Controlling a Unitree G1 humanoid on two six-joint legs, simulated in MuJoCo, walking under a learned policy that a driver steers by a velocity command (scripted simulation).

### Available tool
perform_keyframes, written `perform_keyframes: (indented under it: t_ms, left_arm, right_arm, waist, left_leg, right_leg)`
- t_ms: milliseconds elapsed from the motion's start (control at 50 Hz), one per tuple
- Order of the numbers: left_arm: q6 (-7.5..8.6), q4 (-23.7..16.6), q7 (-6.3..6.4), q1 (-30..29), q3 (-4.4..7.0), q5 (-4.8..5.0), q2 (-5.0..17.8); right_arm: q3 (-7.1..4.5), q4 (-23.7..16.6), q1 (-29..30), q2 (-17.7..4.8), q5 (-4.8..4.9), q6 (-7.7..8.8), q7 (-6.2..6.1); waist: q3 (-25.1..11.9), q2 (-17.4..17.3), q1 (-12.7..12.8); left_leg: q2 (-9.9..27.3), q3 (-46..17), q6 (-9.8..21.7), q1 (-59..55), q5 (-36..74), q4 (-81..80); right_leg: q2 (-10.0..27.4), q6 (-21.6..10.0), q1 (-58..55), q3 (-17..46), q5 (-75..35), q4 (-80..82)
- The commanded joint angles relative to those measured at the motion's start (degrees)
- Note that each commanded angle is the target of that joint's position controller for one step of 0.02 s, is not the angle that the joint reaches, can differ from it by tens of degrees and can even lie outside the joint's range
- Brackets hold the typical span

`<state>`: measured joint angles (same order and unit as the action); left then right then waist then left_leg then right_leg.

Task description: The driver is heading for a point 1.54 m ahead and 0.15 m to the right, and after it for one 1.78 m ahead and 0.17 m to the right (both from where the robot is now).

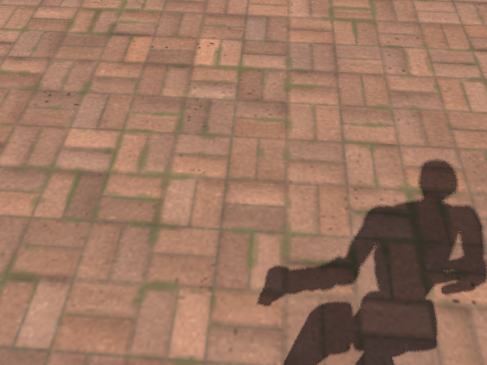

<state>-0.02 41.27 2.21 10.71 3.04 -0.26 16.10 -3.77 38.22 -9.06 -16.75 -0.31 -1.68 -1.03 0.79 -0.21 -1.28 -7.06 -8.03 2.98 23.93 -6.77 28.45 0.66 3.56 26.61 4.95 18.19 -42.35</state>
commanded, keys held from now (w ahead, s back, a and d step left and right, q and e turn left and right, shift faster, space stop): no key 1.00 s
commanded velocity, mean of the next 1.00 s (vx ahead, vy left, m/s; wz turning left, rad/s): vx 0.01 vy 0.00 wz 0.06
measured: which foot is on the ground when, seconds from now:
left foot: down 0.00-1.00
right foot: up 0.00-0.04, down 0.06-1.00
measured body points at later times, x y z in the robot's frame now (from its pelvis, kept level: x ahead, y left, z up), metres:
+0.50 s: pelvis +0.02 -0.02 +0.00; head +0.03 -0.02 +0.45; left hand +0.15 +0.23 -0.11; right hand +0.17 -0.27 -0.11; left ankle +0.02 +0.11 -0.73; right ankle +0.03 -0.15 -0.73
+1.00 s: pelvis +0.02 -0.02 +0.00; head +0.03 -0.02 +0.45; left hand +0.10 +0.23 -0.13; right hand +0.13 -0.27 -0.13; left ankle +0.02 +0.11 -0.73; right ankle +0.03 -0.15 -0.73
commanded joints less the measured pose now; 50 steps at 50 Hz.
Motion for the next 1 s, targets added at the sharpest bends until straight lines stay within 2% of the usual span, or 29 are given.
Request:
perform_keyframes:
  t_ms: [20,40,60,80,100,120,160,200,240,260,280,300,320,340,360,380,460,740,1000]
  left_arm:
    - [1.75,-3.33,-0.69,2.45,1.21,0.17,3.78]
    - [2.04,-3.27,-0.98,2.85,1.32,-0.23,4.07]
    - [2.24,-4.00,-0.95,3.14,1.80,-1.47,7.13]
    - [1.91,-4.04,-0.81,0.43,2.63,-2.41,11.00]
    - [1.96,-4.41,-0.92,-0.26,1.90,-2.84,7.45]
    - [2.12,-4.92,-0.89,-1.64,1.49,-2.29,6.17]
    - [2.26,-4.76,-0.78,-2.37,1.63,-0.69,6.85]
    - [2.01,-4.40,-0.79,-2.77,1.20,-0.42,6.05]
    - [1.60,-3.72,-1.16,-1.01,0.90,-0.03,5.08]
    - [1.74,-3.36,-1.40,0.49,0.73,-0.11,4.57]
    - [2.14,-3.41,-1.73,1.38,0.46,-0.51,3.90]
    - [2.68,-3.45,-2.32,3.71,0.59,-0.99,4.67]
    - [2.81,-3.35,-2.40,3.01,0.50,-0.93,4.38]
    - [2.70,-3.48,-2.35,0.56,0.61,-0.74,5.07]
    - [2.45,-3.79,-2.21,-0.52,0.41,-0.64,3.95]
    - [2.04,-3.87,-2.07,-0.83,0.29,-0.64,3.53]
    - [1.47,-3.70,-1.78,-0.36,0.34,-0.64,3.04]
    - [1.51,0.02,-0.86,1.32,0.54,-0.40,2.06]
    - [1.47,5.58,-0.12,3.74,0.56,-0.07,1.38]
  right_arm:
    - [-1.19,-3.57,0.35,-6.70,0.10,-0.05,-0.01]
    - [-0.74,-3.06,-1.00,-5.64,0.26,-0.09,0.01]
    - [-0.15,-2.87,-2.98,-3.94,-0.15,0.23,0.10]
    - [-0.08,-3.44,-5.06,-2.76,-0.16,0.90,0.46]
    - [-0.61,-3.91,-2.18,-5.28,-0.76,1.58,0.52]
    - [-1.27,-3.80,-0.68,-6.82,-0.46,1.69,0.63]
    - [-1.11,-3.05,0.10,-5.04,-0.56,1.01,0.58]
    - [-0.31,-2.31,-0.72,-2.13,-0.21,0.67,0.84]
    - [0.06,-1.55,-0.98,-0.97,0.04,0.73,0.95]
    - [-0.04,-1.68,-0.46,-1.78,-0.24,0.65,0.94]
    - [-0.30,-2.26,-0.13,-3.57,-0.57,0.53,0.78]
    - [-0.84,-2.37,0.05,-6.17,-0.33,0.31,0.47]
    - [-1.05,-1.20,-0.82,-5.49,-0.17,0.23,0.67]
    - [-0.67,-1.24,-0.96,-3.74,-0.32,0.34,0.91]
    - [-0.36,-0.85,-0.66,-3.09,-0.63,0.51,0.89]
    - [-0.26,-0.86,-0.12,-3.07,-0.63,0.75,0.92]
    - [-0.11,-0.16,-0.51,-2.88,-0.47,1.47,0.61]
    - [0.31,3.13,-2.35,-1.17,-0.30,1.97,-0.44]
    - [0.20,8.96,-4.21,-0.29,-0.02,2.04,-1.10]
  waist:
    - [-7.50,-8.24,1.28]
    - [-6.86,-7.46,1.63]
    - [-6.60,-2.21,0.71]
    - [-4.46,10.98,-3.35]
    - [-4.59,13.28,-0.98]
    - [-4.20,11.35,-0.38]
    - [-3.56,10.14,0.31]
    - [-3.66,9.37,-0.18]
    - [-4.42,9.46,-0.10]
    - [-4.90,9.05,0.47]
    - [-5.59,6.78,1.15]
    - [-5.78,2.61,3.36]
    - [-6.14,-0.71,2.64]
    - [-4.70,0.29,1.26]
    - [-4.08,-0.23,1.49]
    - [-2.89,-1.11,1.67]
    - [-2.15,-2.15,1.90]
    - [-0.87,-0.08,1.41]
    - [0.36,-0.08,1.37]
  left_leg:
    - [14.27,-15.14,7.67,-5.89,-5.49,-6.95]
    - [12.61,-14.04,5.70,-4.66,-6.65,-5.47]
    - [9.56,-10.90,2.44,-1.33,-10.96,-0.53]
    - [2.08,-0.95,-0.80,2.70,-17.14,5.20]
    - [3.44,1.04,-2.81,0.06,-19.76,9.87]
    - [4.40,1.51,-3.68,-1.09,-18.94,12.93]
    - [5.50,2.67,-5.14,-1.07,-17.29,13.62]
    - [6.30,4.23,-5.69,-4.47,-15.78,9.83]
    - [5.97,5.81,-5.44,-9.61,-5.48,-0.48]
    - [6.84,4.66,-5.06,-12.06,-0.63,-2.31]
    - [9.18,2.11,-4.28,-14.46,6.63,-1.76]
    - [10.63,0.90,-2.54,-16.03,10.65,0.80]
    - [9.50,1.45,-1.28,-12.69,3.78,1.38]
    - [9.04,1.21,-1.20,-10.77,1.02,0.15]
    - [9.32,0.90,-1.48,-9.81,0.19,-0.73]
    - [9.19,0.92,-1.69,-9.02,0.20,-0.98]
    - [9.25,0.68,-2.05,-7.97,-1.87,-1.32]
    - [8.53,1.45,-2.38,-8.57,-4.15,-1.33]
    - [7.85,2.55,-2.98,-9.33,-3.46,-1.84]
  right_leg:
    - [-0.74,-1.79,-9.22,-2.91,-4.44,11.29]
    - [0.06,-3.02,-13.16,-2.55,-8.03,17.15]
    - [7.38,-5.66,-16.91,4.27,-11.15,20.59]
    - [14.24,-11.51,-15.22,12.85,-17.15,22.50]
    - [17.83,-15.66,-10.80,17.17,-16.29,24.73]
    - [16.71,-15.61,-10.67,15.86,-15.48,24.45]
    - [13.77,-13.54,-12.45,12.05,-17.58,22.75]
    - [11.36,-12.34,-12.84,8.21,-24.79,20.26]
    - [8.39,-10.30,-14.02,5.12,-25.36,17.90]
    - [7.59,-8.88,-14.03,4.84,-22.85,17.30]
    - [6.39,-7.13,-12.84,4.21,-18.40,16.23]
    - [4.10,-5.77,-10.79,2.63,-14.43,15.65]
    - [2.31,-4.51,-12.81,-0.42,-11.65,15.27]
    - [2.15,-4.05,-13.06,-1.05,-10.27,14.09]
    - [2.11,-4.10,-12.98,-1.44,-10.02,13.78]
    - [2.09,-4.24,-12.66,-1.31,-10.18,13.66]
    - [1.73,-4.33,-13.28,-1.57,-9.22,13.48]
    - [1.25,-3.48,-12.53,-1.82,-7.16,14.65]
    - [1.00,-3.70,-12.19,-2.03,-6.40,15.96]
